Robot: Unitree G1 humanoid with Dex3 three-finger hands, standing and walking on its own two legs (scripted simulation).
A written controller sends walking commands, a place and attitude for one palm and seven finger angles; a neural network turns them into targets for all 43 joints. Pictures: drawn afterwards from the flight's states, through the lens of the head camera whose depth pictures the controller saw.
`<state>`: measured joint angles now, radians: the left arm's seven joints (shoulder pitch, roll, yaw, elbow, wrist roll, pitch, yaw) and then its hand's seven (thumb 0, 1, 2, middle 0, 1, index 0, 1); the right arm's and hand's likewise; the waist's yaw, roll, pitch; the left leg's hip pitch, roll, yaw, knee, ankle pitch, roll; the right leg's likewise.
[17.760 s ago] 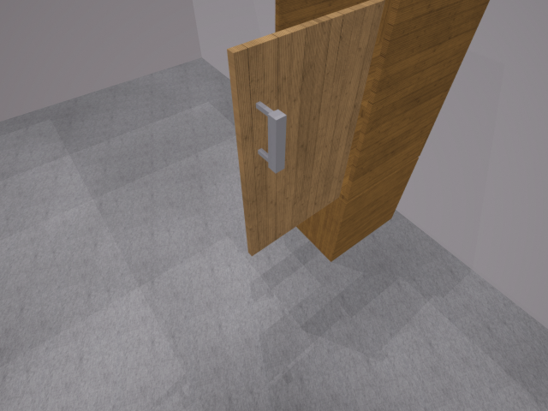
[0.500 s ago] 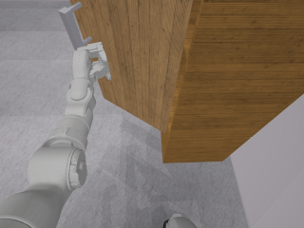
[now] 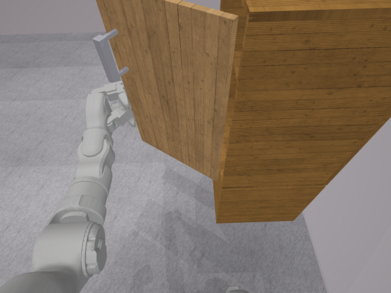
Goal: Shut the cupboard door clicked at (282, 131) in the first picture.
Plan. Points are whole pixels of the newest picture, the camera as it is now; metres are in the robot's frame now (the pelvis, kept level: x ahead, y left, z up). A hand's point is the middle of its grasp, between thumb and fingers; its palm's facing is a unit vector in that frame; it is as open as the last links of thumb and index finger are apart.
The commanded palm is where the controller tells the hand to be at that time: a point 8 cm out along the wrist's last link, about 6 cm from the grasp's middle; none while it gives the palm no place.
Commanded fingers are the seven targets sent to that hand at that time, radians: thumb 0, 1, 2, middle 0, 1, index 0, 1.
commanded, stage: draw the hand back to the body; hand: left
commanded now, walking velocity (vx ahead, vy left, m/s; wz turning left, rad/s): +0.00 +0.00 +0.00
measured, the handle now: (113, 56) +0.69 +0.18 +0.11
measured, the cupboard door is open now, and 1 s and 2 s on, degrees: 55 55 55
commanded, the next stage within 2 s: step back with the hand held close in 1.36 s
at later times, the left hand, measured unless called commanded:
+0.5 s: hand (62, 178) +0.29 +0.19 +0.15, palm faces +0.21 -0.96 -0.20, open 3.2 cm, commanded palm +0.25 +0.24 +0.17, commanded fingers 0.00 0.90 0.90 -0.83 -0.99 -0.83 -0.99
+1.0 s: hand out of the picture +0.19 +0.28 +0.18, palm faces +0.50 -0.76 -0.42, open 6.2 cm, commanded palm +0.13 +0.31 +0.20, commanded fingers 0.00 0.90 0.90 -0.20 -0.30 -0.20 -0.30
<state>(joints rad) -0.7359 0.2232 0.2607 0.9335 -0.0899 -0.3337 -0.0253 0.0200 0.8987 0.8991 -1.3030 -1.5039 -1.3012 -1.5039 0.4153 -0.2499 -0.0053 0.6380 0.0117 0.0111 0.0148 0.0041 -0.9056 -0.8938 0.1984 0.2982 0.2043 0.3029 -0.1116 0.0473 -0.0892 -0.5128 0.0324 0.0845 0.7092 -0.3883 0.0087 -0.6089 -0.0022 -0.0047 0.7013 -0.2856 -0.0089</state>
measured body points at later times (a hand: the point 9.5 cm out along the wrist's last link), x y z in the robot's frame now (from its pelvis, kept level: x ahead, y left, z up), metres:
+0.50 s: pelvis +0.00 +0.00 +0.03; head -0.02 -0.03 +0.47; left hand +0.27 +0.24 +0.17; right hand +0.22 -0.21 -0.04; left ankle -0.03 +0.11 -0.71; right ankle +0.03 -0.11 -0.71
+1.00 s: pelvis +0.01 +0.00 +0.03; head -0.01 -0.03 +0.48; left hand +0.15 +0.32 +0.20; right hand +0.20 -0.21 -0.07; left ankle -0.03 +0.11 -0.71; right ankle +0.03 -0.11 -0.71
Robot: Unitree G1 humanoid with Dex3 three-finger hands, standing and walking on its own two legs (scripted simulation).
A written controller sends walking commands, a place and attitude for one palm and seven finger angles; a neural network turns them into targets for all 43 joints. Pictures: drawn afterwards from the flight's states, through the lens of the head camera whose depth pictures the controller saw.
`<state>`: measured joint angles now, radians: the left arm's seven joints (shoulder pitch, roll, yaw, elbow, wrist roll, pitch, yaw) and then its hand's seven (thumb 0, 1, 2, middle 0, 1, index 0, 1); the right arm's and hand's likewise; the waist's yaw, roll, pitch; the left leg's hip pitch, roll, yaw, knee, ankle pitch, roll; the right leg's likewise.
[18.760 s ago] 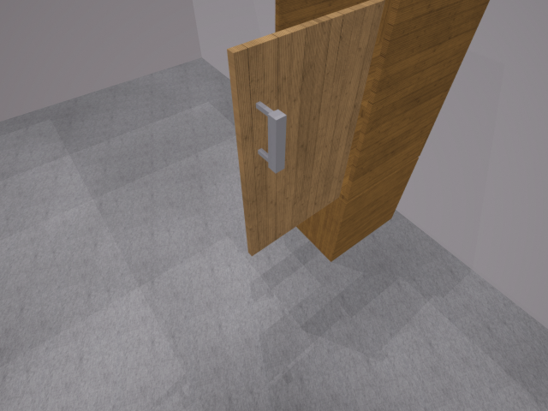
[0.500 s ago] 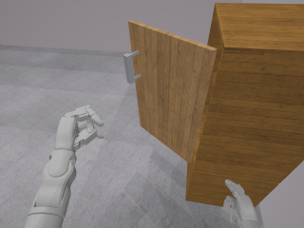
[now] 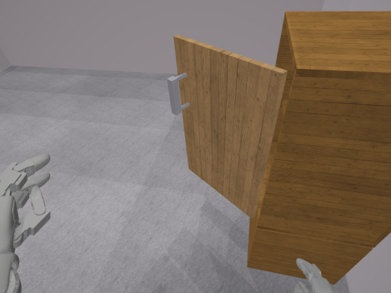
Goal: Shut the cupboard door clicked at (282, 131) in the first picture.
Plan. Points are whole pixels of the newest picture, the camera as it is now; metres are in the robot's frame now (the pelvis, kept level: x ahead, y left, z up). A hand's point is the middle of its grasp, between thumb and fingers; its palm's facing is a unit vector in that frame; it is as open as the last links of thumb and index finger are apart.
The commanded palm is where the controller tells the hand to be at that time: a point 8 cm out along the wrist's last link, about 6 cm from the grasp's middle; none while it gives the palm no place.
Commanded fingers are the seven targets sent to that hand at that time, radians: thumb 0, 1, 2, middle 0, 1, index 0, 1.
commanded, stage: draw the hand back to the body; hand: left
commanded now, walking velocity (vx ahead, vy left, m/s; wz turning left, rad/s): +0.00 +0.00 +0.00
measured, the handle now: (179, 93) +0.68 +0.14 +0.08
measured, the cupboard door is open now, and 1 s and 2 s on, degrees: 55 55 55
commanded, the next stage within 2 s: step back with the hand held close in 0.36 s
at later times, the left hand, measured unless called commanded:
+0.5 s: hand (45, 211) +0.19 +0.27 +0.16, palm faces +0.46 -0.79 -0.40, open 7.4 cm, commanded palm +0.14 +0.30 +0.17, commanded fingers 0.00 0.90 0.90 -0.20 -0.30 -0.20 -0.30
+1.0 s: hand (19, 229) +0.16 +0.29 +0.16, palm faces +0.41 -0.78 -0.47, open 7.4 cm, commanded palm +0.09 +0.32 +0.17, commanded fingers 0.00 0.90 0.90 -0.20 -0.30 -0.20 -0.30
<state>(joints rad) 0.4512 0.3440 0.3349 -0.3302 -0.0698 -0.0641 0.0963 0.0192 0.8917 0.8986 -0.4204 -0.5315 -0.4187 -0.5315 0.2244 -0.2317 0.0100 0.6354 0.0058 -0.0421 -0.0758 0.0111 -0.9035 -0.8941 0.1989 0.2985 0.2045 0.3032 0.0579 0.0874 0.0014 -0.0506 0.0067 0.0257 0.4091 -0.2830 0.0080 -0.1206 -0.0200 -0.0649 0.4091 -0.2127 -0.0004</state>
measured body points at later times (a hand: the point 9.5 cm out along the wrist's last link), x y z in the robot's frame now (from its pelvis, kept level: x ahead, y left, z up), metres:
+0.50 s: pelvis +0.00 +0.00 +0.00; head -0.02 -0.03 +0.45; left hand +0.16 +0.31 +0.18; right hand +0.18 -0.21 -0.09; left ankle -0.03 +0.11 -0.74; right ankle +0.01 -0.12 -0.74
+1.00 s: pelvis -0.05 +0.02 -0.01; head -0.05 +0.03 +0.44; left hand +0.13 +0.33 +0.18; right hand +0.12 -0.22 -0.09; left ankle -0.03 +0.11 -0.74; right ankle +0.01 -0.12 -0.74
